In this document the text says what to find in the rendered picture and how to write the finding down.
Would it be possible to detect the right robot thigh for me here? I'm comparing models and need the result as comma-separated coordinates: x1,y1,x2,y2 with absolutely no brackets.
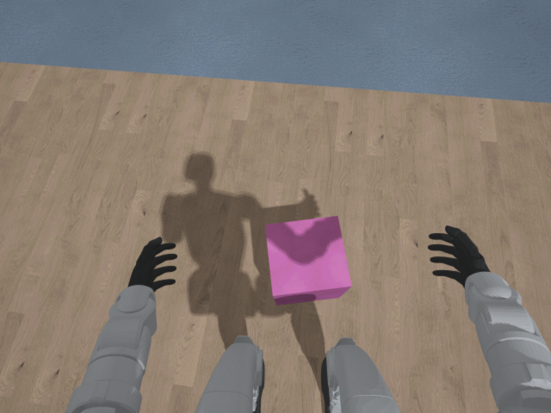
326,345,401,413

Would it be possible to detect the carton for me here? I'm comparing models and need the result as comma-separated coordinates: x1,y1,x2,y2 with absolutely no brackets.
265,216,352,305

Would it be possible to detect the left robot hand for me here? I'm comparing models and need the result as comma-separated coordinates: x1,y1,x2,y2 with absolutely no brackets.
128,237,177,292

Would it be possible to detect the left robot forearm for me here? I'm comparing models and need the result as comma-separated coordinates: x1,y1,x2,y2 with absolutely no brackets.
65,285,157,413

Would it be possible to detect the right robot hand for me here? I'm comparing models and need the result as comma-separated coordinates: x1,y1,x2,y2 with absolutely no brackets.
428,225,490,289

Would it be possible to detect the robot right shin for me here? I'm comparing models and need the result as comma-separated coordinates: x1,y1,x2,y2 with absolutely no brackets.
329,337,356,413

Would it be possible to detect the right robot forearm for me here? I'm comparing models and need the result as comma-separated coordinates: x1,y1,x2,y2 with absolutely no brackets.
465,272,551,410

